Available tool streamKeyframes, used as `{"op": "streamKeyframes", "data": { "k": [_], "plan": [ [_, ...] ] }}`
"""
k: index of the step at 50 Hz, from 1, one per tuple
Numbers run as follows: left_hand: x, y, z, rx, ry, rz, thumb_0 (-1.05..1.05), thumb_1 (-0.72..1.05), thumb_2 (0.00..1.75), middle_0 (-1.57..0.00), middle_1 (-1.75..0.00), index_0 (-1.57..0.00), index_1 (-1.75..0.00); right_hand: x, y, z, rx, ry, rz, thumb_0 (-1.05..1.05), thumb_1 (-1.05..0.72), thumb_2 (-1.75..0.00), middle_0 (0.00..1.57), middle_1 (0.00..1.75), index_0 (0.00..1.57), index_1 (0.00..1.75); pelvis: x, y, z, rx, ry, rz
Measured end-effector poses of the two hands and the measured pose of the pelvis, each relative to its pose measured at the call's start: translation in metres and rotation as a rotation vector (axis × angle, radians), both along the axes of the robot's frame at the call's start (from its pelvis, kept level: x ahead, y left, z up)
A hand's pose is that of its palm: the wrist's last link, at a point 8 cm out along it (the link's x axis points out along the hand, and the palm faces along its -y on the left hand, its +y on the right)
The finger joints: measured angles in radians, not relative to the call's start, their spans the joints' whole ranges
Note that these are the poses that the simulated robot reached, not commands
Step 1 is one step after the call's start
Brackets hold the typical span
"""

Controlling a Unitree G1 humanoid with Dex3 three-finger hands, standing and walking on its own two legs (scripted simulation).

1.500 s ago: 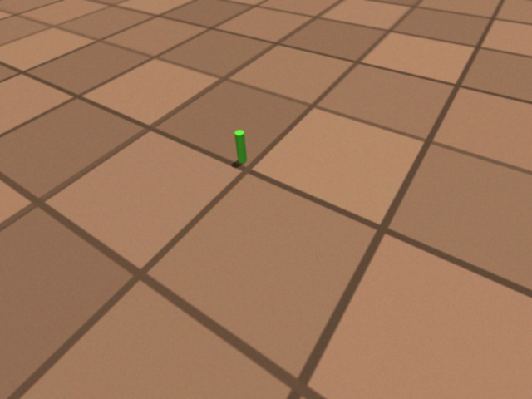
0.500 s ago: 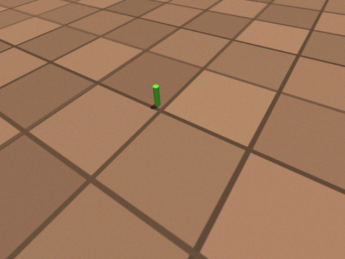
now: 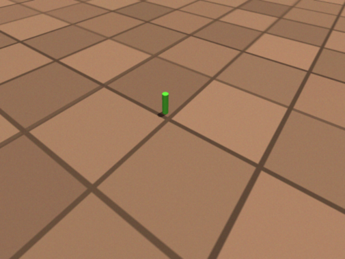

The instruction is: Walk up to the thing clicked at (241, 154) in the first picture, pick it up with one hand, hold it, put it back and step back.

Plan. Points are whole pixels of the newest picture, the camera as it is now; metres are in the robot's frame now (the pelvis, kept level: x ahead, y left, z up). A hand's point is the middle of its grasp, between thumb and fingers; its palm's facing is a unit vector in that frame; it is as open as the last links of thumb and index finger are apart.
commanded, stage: walk up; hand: left
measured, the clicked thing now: (165, 103) +1.44 +0.13 -0.66
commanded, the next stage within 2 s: none
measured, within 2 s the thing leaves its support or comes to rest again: neither
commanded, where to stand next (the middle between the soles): +1.08 -0.08 m, yaw -1 degrees
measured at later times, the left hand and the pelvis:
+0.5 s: hand (113, 182) +0.37 +0.22 -0.11, palm faces -0.05 -0.92 -0.39, open 7.4 cm; pelvis +0.24 -0.05 +0.00, yaw -2 degrees
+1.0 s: hand (117, 151) +0.52 +0.24 -0.15, palm faces -0.06 -0.94 -0.32, open 7.4 cm; pelvis +0.48 -0.03 +0.01, yaw +0 degrees
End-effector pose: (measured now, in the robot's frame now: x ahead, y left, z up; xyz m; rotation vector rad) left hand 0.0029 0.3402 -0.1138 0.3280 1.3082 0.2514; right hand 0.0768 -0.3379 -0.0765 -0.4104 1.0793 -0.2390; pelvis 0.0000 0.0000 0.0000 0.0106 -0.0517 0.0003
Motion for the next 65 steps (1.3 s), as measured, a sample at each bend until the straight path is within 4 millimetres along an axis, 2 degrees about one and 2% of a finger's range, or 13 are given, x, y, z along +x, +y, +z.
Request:
{"op": "streamKeyframes", "data": {
  "k": [7,12,18,21,23,26,32,39,45,49,55,60,65],
  "plan": [
    [0.100,-0.007,0.017,-0.047,-0.113,-0.089,0.01,0.91,0.90,-0.20,-0.30,-0.20,-0.30,0.006,0.020,0.002,0.049,0.051,-0.064,0.01,-0.90,-0.90,0.21,0.30,0.21,0.30,0.052,0.008,0.015,0.012,-0.011,-0.013],
    [0.169,-0.016,0.031,-0.046,-0.144,-0.142,0.01,0.91,0.90,-0.20,-0.30,-0.20,-0.30,0.027,0.022,-0.007,0.089,0.093,-0.085,0.01,-0.90,-0.90,0.21,0.30,0.21,0.30,0.097,0.003,0.018,0.021,-0.008,-0.022],
    [0.265,-0.038,0.036,-0.004,-0.170,-0.192,0.01,0.90,0.90,-0.21,-0.30,-0.20,-0.30,0.077,0.002,-0.034,0.125,0.125,-0.113,0.01,-0.90,-0.90,0.21,0.30,0.21,0.30,0.165,-0.018,0.005,0.038,0.010,-0.040],
    [0.316,-0.057,0.036,0.017,-0.221,-0.195,0.01,0.90,0.90,-0.20,-0.30,-0.20,-0.30,0.111,-0.015,-0.052,0.128,0.151,-0.114,0.01,-0.90,-0.90,0.21,0.30,0.21,0.30,0.201,-0.034,-0.006,0.000,0.011,-0.035],
    [0.342,-0.071,0.039,0.019,-0.277,-0.194,0.01,0.90,0.90,-0.20,-0.30,-0.20,-0.30,0.139,-0.021,-0.055,0.133,0.162,-0.098,0.01,-0.90,-0.90,0.21,0.30,0.21,0.30,0.220,-0.043,-0.006,-0.003,0.008,-0.027],
    [0.362,-0.085,0.047,0.006,-0.314,-0.164,0.01,0.90,0.90,-0.21,-0.30,-0.21,-0.30,0.188,-0.026,-0.046,0.136,0.143,-0.054,0.01,-0.90,-0.90,0.21,0.30,0.21,0.30,0.246,-0.051,0.004,0.014,0.001,-0.025],
    [0.374,-0.090,0.047,-0.005,-0.234,-0.119,0.01,0.90,0.90,-0.21,-0.30,-0.21,-0.30,0.286,-0.038,-0.018,0.117,0.029,0.002,0.01,-0.90,-0.90,0.21,0.30,0.21,0.30,0.301,-0.057,0.017,-0.006,0.004,-0.033],
    [0.399,-0.073,0.024,-0.028,-0.143,-0.075,0.01,0.90,0.90,-0.21,-0.30,-0.21,-0.30,0.379,-0.037,-0.001,0.064,0.033,0.063,0.01,-0.90,-0.90,0.20,0.30,0.20,0.30,0.370,-0.051,0.012,-0.042,0.021,-0.008],
    [0.449,-0.050,-0.007,-0.042,-0.079,-0.043,0.01,0.90,0.90,-0.21,-0.30,-0.21,-0.30,0.458,-0.016,-0.002,0.014,-0.011,0.092,0.01,-0.90,-0.90,0.20,0.30,0.20,0.30,0.437,-0.031,-0.005,-0.010,0.023,-0.004],
    [0.498,-0.051,-0.001,-0.055,-0.067,-0.086,0.01,0.90,0.90,-0.21,-0.30,-0.20,-0.30,0.484,-0.005,0.007,0.032,-0.059,0.042,0.01,-0.90,-0.90,0.21,0.30,0.21,0.30,0.472,-0.026,0.005,-0.024,0.010,-0.009],
    [0.578,-0.054,0.018,-0.053,-0.151,-0.117,0.01,0.90,0.90,-0.21,-0.30,-0.20,-0.30,0.499,-0.004,0.009,0.057,-0.001,0.009,0.00,-0.90,-0.90,0.21,0.30,0.21,0.30,0.521,-0.032,0.016,-0.007,0.001,-0.012],
    [0.638,-0.066,0.029,-0.032,-0.159,-0.160,0.01,0.91,0.90,-0.20,-0.30,-0.20,-0.30,0.517,-0.023,-0.004,0.080,0.040,-0.022,0.01,-0.90,-0.90,0.21,0.30,0.21,0.30,0.562,-0.045,0.014,0.017,0.004,-0.028],
    [0.702,-0.091,0.034,0.015,-0.187,-0.190,0.01,0.90,0.90,-0.20,-0.30,-0.20,-0.30,0.547,-0.055,-0.033,0.106,0.071,-0.062,0.01,-0.90,-0.90,0.21,0.30,0.21,0.30,0.611,-0.071,-0.001,0.042,0.011,-0.038]
  ]
}}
